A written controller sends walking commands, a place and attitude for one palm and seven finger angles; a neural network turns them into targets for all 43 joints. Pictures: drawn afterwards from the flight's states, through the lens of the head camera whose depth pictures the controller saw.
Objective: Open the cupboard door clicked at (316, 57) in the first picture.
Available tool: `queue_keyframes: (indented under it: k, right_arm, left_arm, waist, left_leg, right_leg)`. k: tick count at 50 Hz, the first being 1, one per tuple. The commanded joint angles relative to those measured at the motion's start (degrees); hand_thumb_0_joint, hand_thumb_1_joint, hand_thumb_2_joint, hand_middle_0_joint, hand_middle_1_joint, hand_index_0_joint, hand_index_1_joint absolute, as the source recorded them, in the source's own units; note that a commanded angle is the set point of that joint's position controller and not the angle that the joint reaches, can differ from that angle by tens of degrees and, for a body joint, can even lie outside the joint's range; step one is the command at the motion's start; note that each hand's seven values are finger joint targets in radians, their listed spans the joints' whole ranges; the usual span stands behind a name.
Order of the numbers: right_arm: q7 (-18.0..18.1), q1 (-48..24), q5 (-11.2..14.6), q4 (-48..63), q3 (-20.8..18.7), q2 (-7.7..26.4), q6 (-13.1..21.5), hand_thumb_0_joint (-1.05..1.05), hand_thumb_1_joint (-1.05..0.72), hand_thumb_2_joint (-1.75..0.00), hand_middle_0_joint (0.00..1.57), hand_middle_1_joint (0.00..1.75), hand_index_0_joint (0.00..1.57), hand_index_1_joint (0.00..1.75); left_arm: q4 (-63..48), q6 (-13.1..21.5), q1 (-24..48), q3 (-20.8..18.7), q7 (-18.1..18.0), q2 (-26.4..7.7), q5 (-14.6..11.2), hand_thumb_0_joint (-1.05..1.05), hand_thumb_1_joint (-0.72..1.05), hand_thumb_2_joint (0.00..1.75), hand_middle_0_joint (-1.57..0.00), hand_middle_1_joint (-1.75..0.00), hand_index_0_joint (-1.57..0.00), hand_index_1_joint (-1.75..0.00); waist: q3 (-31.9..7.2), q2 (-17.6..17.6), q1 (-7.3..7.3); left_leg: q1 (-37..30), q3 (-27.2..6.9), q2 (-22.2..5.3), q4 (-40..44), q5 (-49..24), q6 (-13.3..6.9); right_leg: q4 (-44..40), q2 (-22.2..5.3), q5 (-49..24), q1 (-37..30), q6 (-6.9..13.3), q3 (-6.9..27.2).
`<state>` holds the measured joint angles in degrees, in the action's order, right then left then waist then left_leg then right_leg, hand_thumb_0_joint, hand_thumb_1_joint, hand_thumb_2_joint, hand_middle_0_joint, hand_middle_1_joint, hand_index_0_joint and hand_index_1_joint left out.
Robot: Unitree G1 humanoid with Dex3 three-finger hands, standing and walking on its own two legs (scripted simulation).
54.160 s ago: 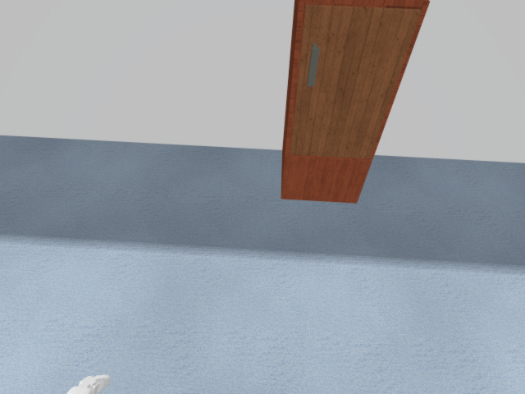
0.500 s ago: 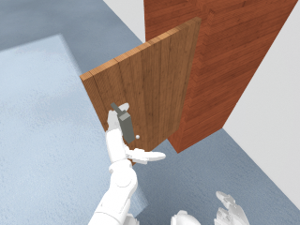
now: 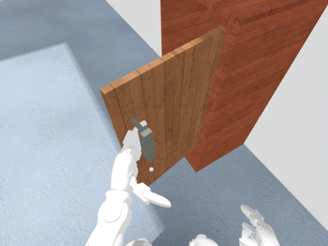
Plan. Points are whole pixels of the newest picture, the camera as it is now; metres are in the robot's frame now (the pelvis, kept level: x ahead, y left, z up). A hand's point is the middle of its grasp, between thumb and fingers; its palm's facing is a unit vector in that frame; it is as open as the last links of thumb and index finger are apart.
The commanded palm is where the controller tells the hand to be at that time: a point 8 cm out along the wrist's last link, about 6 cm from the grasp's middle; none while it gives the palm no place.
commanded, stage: slide the hand sideways off the handle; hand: left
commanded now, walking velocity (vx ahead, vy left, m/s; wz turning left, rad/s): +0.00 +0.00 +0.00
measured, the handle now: (142, 139) +0.37 +0.08 +0.04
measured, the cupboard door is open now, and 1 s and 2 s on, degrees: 100 100 100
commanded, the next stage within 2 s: draw the hand back to the body in 0.82 s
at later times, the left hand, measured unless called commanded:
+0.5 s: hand (141, 191) +0.24 +0.06 +0.04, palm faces -0.11 -0.99 -0.01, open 16.4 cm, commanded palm +0.21 +0.13 +0.04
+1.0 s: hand (119, 205) +0.21 +0.11 +0.04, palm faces -0.08 -1.00 -0.04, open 16.3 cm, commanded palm +0.18 +0.17 +0.06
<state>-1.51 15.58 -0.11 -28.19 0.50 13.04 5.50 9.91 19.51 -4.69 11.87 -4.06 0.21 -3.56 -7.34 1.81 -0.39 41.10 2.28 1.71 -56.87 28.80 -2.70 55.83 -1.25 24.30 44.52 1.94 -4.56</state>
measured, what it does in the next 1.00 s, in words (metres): stands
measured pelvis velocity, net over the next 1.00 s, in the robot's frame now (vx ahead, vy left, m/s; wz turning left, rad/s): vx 0.00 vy -0.02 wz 0.01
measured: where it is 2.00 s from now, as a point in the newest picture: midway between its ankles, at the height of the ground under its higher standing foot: outside the picture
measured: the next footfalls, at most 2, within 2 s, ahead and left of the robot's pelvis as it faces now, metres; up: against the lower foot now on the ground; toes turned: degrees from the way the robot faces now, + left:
none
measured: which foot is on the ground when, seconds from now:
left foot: down 0.00-1.00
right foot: down 0.00-1.00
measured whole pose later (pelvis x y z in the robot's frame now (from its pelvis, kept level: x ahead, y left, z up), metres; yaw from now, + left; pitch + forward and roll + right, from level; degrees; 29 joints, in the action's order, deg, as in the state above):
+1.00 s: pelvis +0.00 -0.02 -0.02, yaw +1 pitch +15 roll -1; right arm 1.9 14.2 0.7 -24.6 0.8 13.8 7.3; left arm -12.0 19.3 -27.4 1.7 8.4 -10.2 -9.1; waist -7.8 1.7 0.2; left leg 47.7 -0.2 0.2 -65.9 32.8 -0.7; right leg 63.7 -0.2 28.3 50.3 3.9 -7.1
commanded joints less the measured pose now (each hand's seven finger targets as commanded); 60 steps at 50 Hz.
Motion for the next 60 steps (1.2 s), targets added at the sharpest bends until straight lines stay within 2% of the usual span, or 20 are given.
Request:
queue_keyframes:
  k: [1,2,5,7,11,14,21,24,27,29,30,36,38,39,46,48,50,53,56,60]
  right_arm:
    - [-1.0,-3.0,-0.5,9.6,-2.6,5.2,2.0,0.0,-0.9,-0.9,0.2,0.3,0.2,0.3]
    - [-1.0,-3.1,-0.6,10.0,-2.7,5.4,1.7,0.0,-0.9,-0.9,0.2,0.3,0.2,0.3]
    - [-0.8,-2.9,-0.5,11.0,-2.5,5.0,1.0,0.0,-0.9,-0.9,0.2,0.3,0.2,0.3]
    - [-0.4,-3.0,-0.2,11.7,-2.5,5.0,0.7,0.0,-0.9,-0.9,0.2,0.3,0.2,0.3]
    - [0.7,-3.2,0.2,12.4,-2.1,4.8,0.7,0.0,-0.9,-0.9,0.2,0.3,0.2,0.3]
    - [1.1,-2.9,0.2,12.6,-2.0,4.7,1.2,0.0,-0.9,-0.9,0.2,0.3,0.2,0.3]
    - [1.0,-3.0,-0.3,13.0,-1.9,4.5,1.8,0.0,-0.9,-0.9,0.2,0.3,0.2,0.3]
    - [1.4,-3.2,-0.2,13.1,-1.9,4.6,1.6,0.0,-0.9,-0.9,0.2,0.3,0.2,0.3]
    - [1.8,-3.4,0.1,13.7,-1.8,4.6,1.6,0.0,-0.9,-0.9,0.2,0.3,0.2,0.3]
    - [2.1,-3.5,0.3,13.6,-1.8,4.8,2.0,0.0,-0.9,-0.9,0.2,0.3,0.2,0.3]
    - [2.2,-3.7,0.4,13.6,-1.7,4.7,2.2,0.0,-0.9,-0.9,0.2,0.3,0.2,0.3]
    - [2.9,-3.7,0.5,13.1,-1.8,5.8,3.5,0.0,-0.9,-0.9,0.2,0.3,0.2,0.3]
    - [3.0,-3.8,0.4,13.2,-2.0,5.8,3.9,0.0,-0.9,-0.9,0.2,0.3,0.2,0.3]
    - [3.0,-3.6,0.5,13.2,-2.1,5.8,3.9,0.0,-0.9,-0.9,0.2,0.3,0.2,0.3]
    - [3.5,-3.7,0.8,13.2,-2.0,5.9,5.1,0.0,-0.9,-0.9,0.2,0.3,0.2,0.3]
    - [3.7,-4.0,1.0,13.6,-2.1,6.0,5.2,0.0,-0.9,-0.9,0.2,0.3,0.2,0.3]
    - [3.9,-3.5,1.4,13.6,-2.1,6.0,4.9,0.0,-0.9,-0.9,0.2,0.3,0.2,0.3]
    - [4.4,-3.8,1.9,13.6,-1.7,5.9,4.8,0.0,-0.9,-0.9,0.2,0.3,0.2,0.3]
    - [4.8,-4.4,2.4,13.1,-1.4,6.4,4.8,0.0,-0.9,-0.9,0.2,0.3,0.2,0.3]
    - [5.1,-4.5,2.5,13.4,-1.1,6.7,5.8,0.0,-0.9,-0.9,0.2,0.3,0.2,0.3]
  left_arm:
    - [-17.4,5.2,3.1,4.9,-0.2,0.8,5.9,0.0,-0.5,0.3,-0.15,-0.3,-0.15,-0.3]
    - [-18.6,5.0,1.8,4.2,-0.5,-0.7,6.8,0.0,-0.5,0.3,-0.15,-0.3,-0.15,-0.3]
    - [-20.5,3.8,-1.4,4.8,0.0,-0.4,7.3,0.0,-0.5,0.3,-0.15,-0.3,-0.15,-0.3]
    - [-22.9,2.4,-4.3,4.1,0.7,-0.8,6.0,0.0,-0.5,0.3,-0.15,-0.3,-0.15,-0.3]
    - [-26.4,0.6,-5.6,4.0,1.7,-0.5,3.8,0.0,-0.5,0.3,-0.15,-0.3,-0.15,-0.3]
    - [-27.7,0.7,-8.9,4.2,1.6,-0.1,3.6,0.0,-0.5,0.3,-0.15,-0.3,-0.15,-0.3]
    - [-31.3,2.3,-13.3,2.6,2.3,-3.1,4.3,0.0,-0.5,0.3,-0.15,-0.3,-0.15,-0.3]
    - [-31.6,2.2,-15.8,-1.5,2.9,-6.2,3.4,0.0,-0.5,0.3,-0.15,-0.3,-0.15,-0.3]
    - [-32.9,1.9,-19.1,-3.2,4.2,-6.9,1.6,0.0,-0.5,0.3,-0.15,-0.3,-0.15,-0.3]
    - [-33.9,2.3,-20.1,-4.6,5.1,-7.8,0.2,0.0,-0.5,0.3,-0.15,-0.3,-0.15,-0.3]
    - [-34.2,2.4,-19.7,-3.4,5.9,-6.8,-0.3,0.0,-0.5,0.3,-0.15,-0.3,-0.15,-0.3]
    - [-33.0,4.3,-21.5,-6.9,9.9,-10.2,-2.5,0.0,-0.5,0.3,-0.15,-0.3,-0.15,-0.3]
    - [-33.7,4.5,-22.2,-7.9,10.9,-11.0,-3.0,0.0,-0.5,0.3,-0.15,-0.3,-0.15,-0.3]
    - [-33.3,4.5,-23.4,-9.9,11.3,-12.3,-3.8,0.0,-0.5,0.3,-0.15,-0.3,-0.15,-0.3]
    - [-34.5,4.6,-21.0,-12.2,12.2,-13.0,-6.2,0.0,-0.5,0.3,-0.15,-0.3,-0.15,-0.3]
    - [-37.9,4.6,-22.1,-15.0,12.3,-15.8,-6.9,0.0,-0.5,0.3,-0.15,-0.3,-0.15,-0.3]
    - [-39.3,3.6,-23.3,-17.2,12.7,-17.9,-7.4,0.0,-0.5,0.3,-0.15,-0.3,-0.15,-0.3]
    - [-38.5,1.1,-23.8,-16.5,13.7,-16.9,-8.2,0.0,-0.5,0.3,-0.15,-0.3,-0.15,-0.3]
    - [-35.3,-1.2,-24.4,-18.3,15.1,-17.3,-9.9,0.0,-0.5,0.3,-0.15,-0.3,-0.15,-0.3]
    - [-37.8,-2.4,-25.6,-18.8,16.7,-17.4,-11.4,0.0,-0.5,0.3,-0.15,-0.3,-0.15,-0.3]
  waist:
    - [-13.1,-3.0,-0.7]
    - [-13.3,-2.7,-0.15]
    - [-13.4,-1.9,-0.1]
    - [-15.2,-2.0,0.38]
    - [-14.3,-3.7,-0.61]
    - [-13.5,-4.8,-0.76]
    - [-13.9,-1.9,-0.1]
    - [-14.6,-2.8,0.64]
    - [-15.2,-3.8,1.16]
    - [-14.5,-4.1,0.79]
    - [-13.7,-4.2,0.14]
    - [-10.0,-4.0,-0.74]
    - [-11.1,-2.6,-0.32]
    - [-11.3,-3.7,-0.08]
    - [-12.5,-3.0,-0.25]
    - [-15.7,-1.4,0.91]
    - [-15.8,-0.8,1.17]
    - [-11.9,-1.5,0.15]
    - [-6.9,-4.6,-0.31]
    - [-7.7,-2.3,0.48]
  left_leg:
    - [-4.5,-5.0,-1.5,5.8,-18.4,2.6]
    - [-3.9,-5.0,-1.4,5.6,-18.8,2.7]
    - [-4.3,-5.2,-1.4,5.5,-18.6,3.2]
    - [-4.9,-5.2,-1.3,5.4,-20.4,3.1]
    - [-4.8,-5.7,-1.5,5.4,-19.3,3.2]
    - [-4.6,-6.1,-1.6,4.6,-21.1,3.2]
    - [-3.2,-6.0,-1.2,2.9,-20.5,3.6]
    - [-1.3,-5.4,-0.7,2.6,-18.1,3.2]
    - [-0.2,-4.9,-0.3,2.7,-17.5,2.7]
    - [0.5,-4.7,-0.3,2.3,-16.1,2.5]
    - [0.9,-4.6,-0.2,2.1,-15.3,2.3]
    - [4.9,-4.6,-0.1,0.3,-10.2,2.1]
    - [5.4,-4.3,0.0,-0.5,-10.2,2.1]
    - [6.0,-4.2,0.0,-0.7,-9.7,2.1]
    - [7.6,-3.8,0.2,-2.1,-8.1,2.1]
    - [6.2,-3.6,0.3,-1.4,-10.1,2.0]
    - [4.3,-3.5,0.3,0.4,-11.0,2.0]
    - [2.7,-3.7,0.1,2.3,-10.7,1.8]
    - [2.4,-4.0,-0.2,4.2,-7.5,1.9]
    - [-2.2,-4.4,-0.3,7.0,-10.2,1.9]
  right_leg:
    - [-3.3,0.4,-14.2,-8.5,0.9,2.0]
    - [-2.8,0.5,-14.0,-8.5,1.1,2.2]
    - [-2.5,0.6,-13.4,-8.3,1.1,1.9]
    - [-2.6,0.9,-14.9,-10.0,1.1,1.9]
    - [-2.8,1.0,-14.8,-9.8,0.5,1.5]
    - [-2.1,1.1,-15.6,-9.0,0.3,1.2]
    - [-0.2,1.0,-14.8,-7.3,0.5,1.5]
    - [-0.4,1.0,-15.0,-9.2,0.6,2.2]
    - [-1.2,1.1,-16.1,-11.8,0.5,2.8]
    - [-1.7,1.1,-16.0,-12.0,0.2,3.2]
    - [-2.1,1.0,-15.8,-11.7,0.0,3.4]
    - [-3.2,0.7,-9.6,-9.2,-0.1,5.2]
    - [-3.0,0.5,-9.1,-9.4,-0.1,5.9]
    - [-3.4,0.4,-8.5,-10.1,-0.3,6.4]
    - [-4.9,-0.2,-5.3,-10.7,-0.7,8.4]
    - [-5.3,-0.5,-8.6,-14.6,-0.9,9.5]
    - [-6.3,-0.3,-10.2,-16.5,-0.9,9.1]
    - [-8.7,-0.1,-9.7,-16.0,-1.4,8.3]
    - [-11.9,0.0,-3.0,-14.9,-1.6,8.0]
    - [-12.1,0.6,-5.6,-16.7,-1.0,5.8]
